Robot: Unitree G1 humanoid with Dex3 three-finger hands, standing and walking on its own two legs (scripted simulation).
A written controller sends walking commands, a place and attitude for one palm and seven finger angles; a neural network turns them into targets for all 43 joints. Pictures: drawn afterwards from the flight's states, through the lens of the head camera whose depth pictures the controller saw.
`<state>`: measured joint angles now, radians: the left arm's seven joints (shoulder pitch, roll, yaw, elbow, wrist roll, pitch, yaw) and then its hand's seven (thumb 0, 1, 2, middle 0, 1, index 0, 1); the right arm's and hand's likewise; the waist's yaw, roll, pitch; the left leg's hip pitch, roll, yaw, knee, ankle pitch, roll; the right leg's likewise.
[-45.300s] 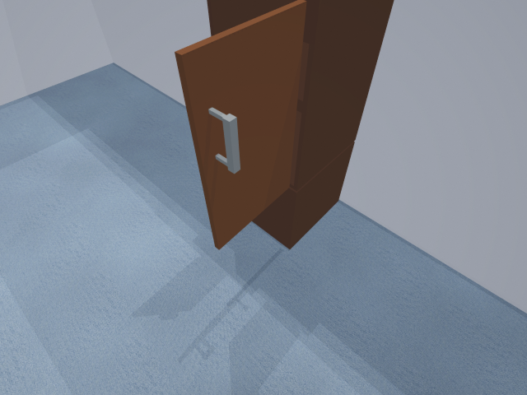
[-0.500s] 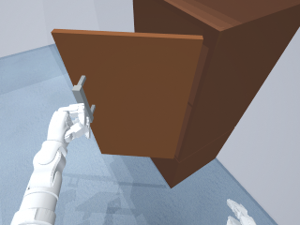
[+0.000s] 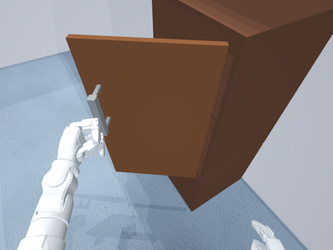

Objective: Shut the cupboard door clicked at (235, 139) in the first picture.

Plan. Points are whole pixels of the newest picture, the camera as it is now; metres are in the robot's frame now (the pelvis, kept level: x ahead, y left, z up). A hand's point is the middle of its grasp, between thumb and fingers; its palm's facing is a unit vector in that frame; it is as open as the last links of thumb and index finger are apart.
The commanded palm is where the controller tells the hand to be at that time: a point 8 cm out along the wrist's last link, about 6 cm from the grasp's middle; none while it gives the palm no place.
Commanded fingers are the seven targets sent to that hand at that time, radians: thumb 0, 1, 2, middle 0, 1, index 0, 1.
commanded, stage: push the door shut along its arc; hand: left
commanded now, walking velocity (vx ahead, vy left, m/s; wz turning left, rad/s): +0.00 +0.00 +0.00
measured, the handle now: (101, 111) +0.45 +0.19 +0.08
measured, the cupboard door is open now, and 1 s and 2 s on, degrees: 54 35 23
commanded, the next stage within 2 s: pull the fist back off the door in 1.84 s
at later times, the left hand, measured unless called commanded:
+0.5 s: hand (105, 122) +0.40 +0.17 +0.09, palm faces -0.15 -0.99 -0.04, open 3.2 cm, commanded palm +0.40 +0.21 +0.09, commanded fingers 0.00 0.90 0.90 -1.30 -1.50 -1.30 -1.50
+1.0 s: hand (118, 106) +0.47 +0.15 +0.09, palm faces -0.27 -0.96 -0.03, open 3.2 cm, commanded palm +0.47 +0.18 +0.09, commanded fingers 0.00 0.90 0.90 -1.30 -1.50 -1.30 -1.50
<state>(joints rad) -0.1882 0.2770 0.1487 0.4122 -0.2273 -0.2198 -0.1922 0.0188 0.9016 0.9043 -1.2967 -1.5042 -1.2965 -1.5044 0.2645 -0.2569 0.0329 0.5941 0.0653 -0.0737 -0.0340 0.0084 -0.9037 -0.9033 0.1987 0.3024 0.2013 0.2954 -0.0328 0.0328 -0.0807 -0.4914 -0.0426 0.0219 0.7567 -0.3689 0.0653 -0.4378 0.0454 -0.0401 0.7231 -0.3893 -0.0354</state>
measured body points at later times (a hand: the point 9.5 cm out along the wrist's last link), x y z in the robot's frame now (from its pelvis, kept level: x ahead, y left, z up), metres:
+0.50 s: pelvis -0.01 +0.00 -0.01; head +0.03 +0.01 +0.44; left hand +0.40 +0.23 +0.10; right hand +0.07 -0.27 -0.11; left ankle +0.01 +0.07 -0.71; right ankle -0.01 -0.10 -0.71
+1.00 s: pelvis -0.02 +0.01 -0.02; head +0.08 +0.03 +0.42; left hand +0.48 +0.21 +0.09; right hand +0.01 -0.26 -0.13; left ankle +0.01 +0.07 -0.71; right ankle -0.01 -0.10 -0.71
